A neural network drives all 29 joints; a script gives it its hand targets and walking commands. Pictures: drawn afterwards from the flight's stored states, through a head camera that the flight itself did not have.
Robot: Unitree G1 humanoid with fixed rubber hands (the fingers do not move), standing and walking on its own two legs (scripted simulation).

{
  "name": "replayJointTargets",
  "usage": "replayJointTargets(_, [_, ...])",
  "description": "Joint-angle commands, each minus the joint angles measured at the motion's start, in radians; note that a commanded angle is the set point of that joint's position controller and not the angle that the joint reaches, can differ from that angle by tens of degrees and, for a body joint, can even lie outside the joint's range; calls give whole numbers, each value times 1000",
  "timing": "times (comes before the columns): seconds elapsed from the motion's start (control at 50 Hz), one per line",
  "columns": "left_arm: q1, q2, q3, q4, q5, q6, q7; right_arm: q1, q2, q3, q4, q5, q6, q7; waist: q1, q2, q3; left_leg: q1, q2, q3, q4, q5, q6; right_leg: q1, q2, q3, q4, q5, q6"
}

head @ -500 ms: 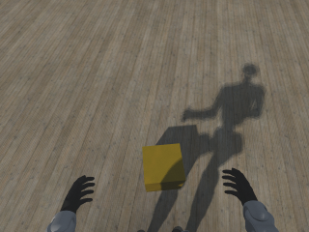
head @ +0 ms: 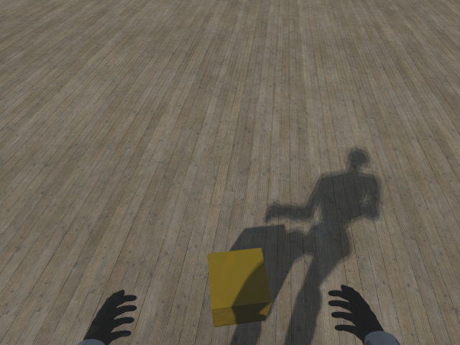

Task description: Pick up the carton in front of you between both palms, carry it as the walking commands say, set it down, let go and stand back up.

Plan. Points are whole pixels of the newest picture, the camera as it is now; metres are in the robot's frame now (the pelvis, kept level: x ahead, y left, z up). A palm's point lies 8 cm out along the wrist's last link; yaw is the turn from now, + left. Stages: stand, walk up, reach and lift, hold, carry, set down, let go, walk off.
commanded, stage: let go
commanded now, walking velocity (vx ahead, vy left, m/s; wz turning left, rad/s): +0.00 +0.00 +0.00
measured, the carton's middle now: (237, 288) +0.44 -0.03 -0.65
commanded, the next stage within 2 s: stand in 0.06 s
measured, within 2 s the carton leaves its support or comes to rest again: neither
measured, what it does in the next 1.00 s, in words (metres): stands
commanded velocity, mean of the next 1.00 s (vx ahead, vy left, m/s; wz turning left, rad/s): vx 0.00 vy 0.00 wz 0.00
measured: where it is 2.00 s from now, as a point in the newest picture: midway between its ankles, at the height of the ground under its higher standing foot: outside the picture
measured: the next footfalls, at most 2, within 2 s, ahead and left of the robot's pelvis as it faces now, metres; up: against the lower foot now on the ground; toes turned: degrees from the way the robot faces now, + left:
none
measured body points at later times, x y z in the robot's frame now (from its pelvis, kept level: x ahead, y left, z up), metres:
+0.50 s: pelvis +0.05 +0.00 -0.01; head +0.05 +0.01 +0.44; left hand +0.18 +0.24 -0.13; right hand +0.12 -0.27 -0.11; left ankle -0.02 +0.11 -0.74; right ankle -0.01 -0.12 -0.74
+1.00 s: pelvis +0.04 +0.00 -0.02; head +0.04 +0.00 +0.43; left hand +0.15 +0.25 -0.15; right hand +0.05 -0.27 -0.14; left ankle -0.02 +0.11 -0.74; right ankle -0.01 -0.12 -0.74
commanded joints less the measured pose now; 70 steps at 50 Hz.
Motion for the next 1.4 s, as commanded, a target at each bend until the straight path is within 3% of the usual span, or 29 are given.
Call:
replayJointTargets(0.0, [-64, 115, 27, -165, 14, 42, 30, 32, -113, -35, -43, 14, -47, -19, -13, 33, -117, -64, -7, 24, -59, 218, -37, 89, 2, -31, -23, 244, 4])
replayJointTargets(0.04, [-43, 106, 14, -148, 7, 67, 52, -1, -105, -22, -65, 19, -56, -31, -7, 0, -107, -79, -4, 18, -44, 208, -37, 64, -2, -33, -11, 246, 8])
replayJointTargets(0.06, [84, 163, 13, 65, 17, -83, 79, 11, -152, -22, 67, -52, -113, -80, 14, -89, -51, -114, 100, -2, -44, -159, -52, -218, -106, 63, -106, -148, 35])
replayJointTargets(0.08, [68, 183, 21, 74, 33, -135, 94, 42, -169, -34, 59, -60, -141, -99, -10, -106, 11, -140, 114, -32, -56, -213, -50, -286, -100, 104, -126, -275, 32])
replayJointTargets(0.12, [28, 151, 19, 95, 33, -195, 94, 40, -165, -30, 95, -49, -179, -102, -18, -47, -21, -174, 137, -50, -43, -179, -40, -310, -98, 129, -90, -188, 24])
replayJointTargets(0.16, [21, 143, 15, 127, 22, -228, 81, 32, -153, -23, 119, -31, -209, -99, -19, -11, -153, -150, 147, -55, -22, -65, -31, -233, -93, 125, -28, 28, 11])
replayJointTargets(0.2, [24, 148, 11, 159, 18, -244, 78, 37, -149, -17, 140, -22, -224, -98, -20, -23, -230, -133, 143, -39, 15, 71, -30, -180, -101, 134, 21, 228, -1])
replayJointTargets(0.26, [67, 158, 3, 204, 15, -243, 85, 69, -157, -12, 166, -15, -223, -102, -17, -3, -253, -124, 143, -19, 53, 217, -34, -178, -94, 137, 64, 332, -10])
replayJointTargets(0.34, [108, 164, -6, 240, 11, -227, 92, 110, -160, 0, 182, -8, -208, -109, -13, 18, -230, -132, 147, 2, 78, 311, -29, -209, -80, 135, 93, 326, -16])
replayJointTargets(0.54, [131, 158, -20, 285, 3, -197, 104, 171, -168, 13, 206, 2, -181, -122, -12, 1, -209, -118, 148, 45, 110, 427, -11, -234, -62, 131, 152, 347, -25])
replayJointTargets(1.06, [136, 156, -21, 361, 5, -153, 118, 228, -158, 18, 315, -6, -136, -131, -20, -20, -121, -114, 145, 92, 62, 175, 24, -262, -44, 169, 144, 272, -36])
replayJointTargets(1.38, [132, 133, -26, 444, 1, -146, 117, 258, -135, 28, 422, -8, -135, -125, -19, -20, -87, -79, 148, 96, 9, 142, 28, -243, -45, 180, 90, 269, -38])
